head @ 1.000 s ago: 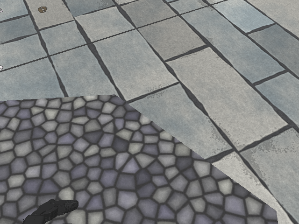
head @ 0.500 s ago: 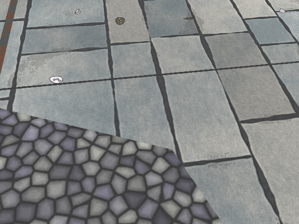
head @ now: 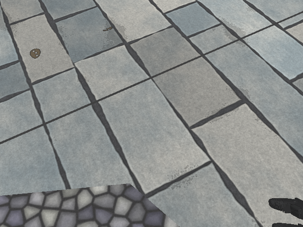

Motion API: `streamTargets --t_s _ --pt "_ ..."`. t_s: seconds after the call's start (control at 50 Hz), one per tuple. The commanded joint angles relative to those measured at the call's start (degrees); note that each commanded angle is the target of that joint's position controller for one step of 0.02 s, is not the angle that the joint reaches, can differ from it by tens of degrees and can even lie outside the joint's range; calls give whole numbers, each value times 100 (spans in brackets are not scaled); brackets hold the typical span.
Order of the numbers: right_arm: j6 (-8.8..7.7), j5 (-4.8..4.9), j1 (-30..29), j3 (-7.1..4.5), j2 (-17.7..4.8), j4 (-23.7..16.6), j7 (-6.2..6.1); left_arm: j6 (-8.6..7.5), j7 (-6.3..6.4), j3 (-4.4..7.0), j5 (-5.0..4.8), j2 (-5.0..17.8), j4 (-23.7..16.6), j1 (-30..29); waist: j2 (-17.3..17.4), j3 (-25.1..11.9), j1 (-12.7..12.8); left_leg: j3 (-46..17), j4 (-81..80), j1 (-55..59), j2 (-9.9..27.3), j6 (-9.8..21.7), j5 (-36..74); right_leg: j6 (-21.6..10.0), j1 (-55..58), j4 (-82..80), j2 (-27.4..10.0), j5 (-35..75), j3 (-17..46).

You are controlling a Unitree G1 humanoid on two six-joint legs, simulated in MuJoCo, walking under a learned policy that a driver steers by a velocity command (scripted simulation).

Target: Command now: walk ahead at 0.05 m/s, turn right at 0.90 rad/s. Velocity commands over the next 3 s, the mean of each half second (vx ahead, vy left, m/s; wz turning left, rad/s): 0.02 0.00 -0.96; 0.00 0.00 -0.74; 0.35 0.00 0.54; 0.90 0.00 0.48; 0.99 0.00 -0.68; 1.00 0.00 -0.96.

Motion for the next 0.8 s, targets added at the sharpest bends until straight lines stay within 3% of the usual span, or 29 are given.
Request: streamTargets --t_s 0.02,0.06,0.1,0.18,0.26,0.32,0.34,0.36,0.38,0.4,0.42,0.44,0.46,0.5,0.58,0.66,0.74,0.76,0.78,0.8 --pt "-64 -12 9 -193 -576 -323 -32 -12 217 216 -8 821 -708 -391 -510 -1253 -380 -496 -669 -738 38 -44 572 -800 1655 -1192 -1258 1263 2350" --pt "-61 30 28 -151 -400 -255 -18 55 293 280 10 965 -773 -245 -487 -1360 -327 -492 -1281 -635 -136 -170 721 -735 1735 -1087 -1137 1510 2327" --pt "-38 60 38 -145 -370 -215 -19 121 343 313 -2 1033 -845 -226 -565 -1386 -292 -548 -1673 -523 -216 -269 869 -687 1638 -1051 -1072 1162 2445" --pt "-30 83 43 -193 -471 -170 -7 234 350 306 19 1007 -1011 -390 -920 -1206 -204 -617 -2224 -225 -287 -315 1155 -527 1248 -1066 -868 170 2739" --pt "-163 93 94 -241 -598 -178 53 297 285 294 28 1016 -1150 -503 -1150 -1167 -106 -687 -2924 144 -294 -210 1083 -494 1296 -854 -803 241 3180" --pt "-243 102 504 -330 -761 -82 112 332 239 270 -28 1020 -1280 -739 -1182 -1161 -275 -606 -4049 948 -225 -70 1452 -347 1108 -586 -604 275 3432" --pt "-248 87 713 -377 -839 -18 105 339 226 232 -66 953 -1313 -793 -1011 -1172 -377 -588 -4685 1498 -1 19 2008 -186 830 -312 -379 -157 3291" --pt "-202 30 690 -432 -1115 -70 75 353 201 133 -43 631 -1260 -360 -114 -1411 -133 -1375 -4896 2253 1035 411 2118 66 281 603 99 -1946 2682" --pt "-128 -130 560 -439 -1386 -144 39 323 193 120 -76 612 -1388 -316 1354 -1123 47 -2650 -5183 2243 1958 1215 2678 371 -786 1873 846 -2769 1352" --pt "-159 -218 479 -410 -1144 -248 23 242 144 262 24 1155 -1371 -299 1300 -936 21 -3018 -5223 1907 2439 1626 2667 628 -1154 2996 276 -2499 1216" --pt "-149 -147 235 -327 -855 -373 -37 246 113 330 7 1369 -1216 -231 896 -823 35 -2334 -5104 1802 2163 1508 2439 733 -1152 3408 27 -2070 1061" --pt "-104 -73 130 -283 -711 -431 -100 291 117 331 -4 1294 -1076 -167 592 -704 6 -1700 -5019 1755 1751 1260 2084 810 -1186 3669 -74 -1688 941" --pt "-66 -13 155 -261 -718 -453 -162 332 117 282 12 1128 -1039 -115 483 -650 -51 -1370 -4985 1829 1578 1166 2066 871 -1361 4020 -140 -1404 807" --pt "-8 -38 388 -237 -787 -426 -219 343 69 168 -61 866 -1142 -289 458 -521 -236 -781 -5055 1935 1473 1230 2582 969 -1586 3982 -375 -1168 381" --pt "73 -99 912 -305 -1012 -348 -180 307 56 59 -67 661 -1378 -765 683 -761 -631 -334 -5074 2737 1763 1468 3173 1178 -1760 3164 -827 -1160 54" --pt "101 -46 761 -395 -1222 -365 -46 323 1 11 -21 539 -1363 -713 752 -929 -574 376 -5007 2532 1899 1360 3459 1079 -903 2127 -934 -1051 -273" --pt "22 153 758 -458 -1267 -288 116 459 -60 84 -22 604 -1307 -616 834 -961 -448 758 -4602 2402 2074 1094 3620 753 -10 945 -754 -1014 -570" --pt "8 230 722 -454 -1243 -258 138 483 -71 115 -10 589 -1263 -469 774 -1002 -292 847 -4310 2343 2058 949 3624 601 382 343 -642 -789 -612" --pt "-2 304 776 -418 -1102 -185 157 486 -42 174 12 647 -1136 -145 580 -1084 -102 1061 -3775 2023 1908 680 3437 389 1096 -383 -476 -227 -592" --pt "-24 225 1086 -331 -815 -96 198 461 44 328 21 1072 -996 314 -321 -1261 9 1412 -2661 1036 1477 237 2580 79 2368 -827 -764 1473 120"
